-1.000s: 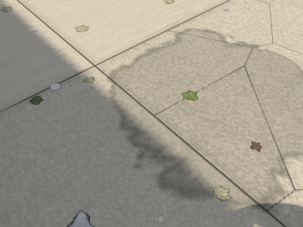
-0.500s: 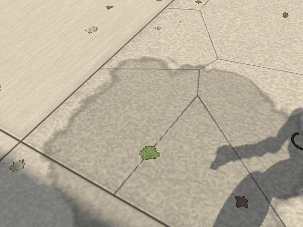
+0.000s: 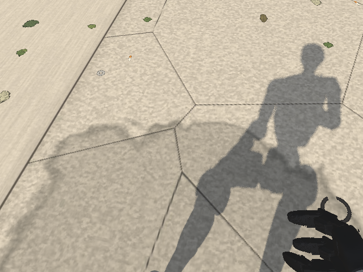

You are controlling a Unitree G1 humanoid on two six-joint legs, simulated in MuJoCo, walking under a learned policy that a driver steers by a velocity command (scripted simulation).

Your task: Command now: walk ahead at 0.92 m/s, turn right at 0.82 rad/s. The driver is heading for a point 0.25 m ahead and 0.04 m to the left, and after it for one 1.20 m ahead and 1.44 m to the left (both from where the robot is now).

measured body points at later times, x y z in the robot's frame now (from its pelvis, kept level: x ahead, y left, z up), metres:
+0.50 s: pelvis +0.27 +0.05 +0.00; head +0.31 +0.05 +0.45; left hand +0.49 +0.28 -0.07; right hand +0.27 -0.24 -0.13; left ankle +0.28 +0.16 -0.73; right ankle +0.38 -0.04 -0.72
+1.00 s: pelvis +0.27 +0.06 -0.01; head +0.27 +0.10 +0.44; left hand +0.20 +0.36 -0.12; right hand +0.57 -0.06 -0.08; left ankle +0.21 +0.13 -0.73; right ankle +0.38 -0.04 -0.70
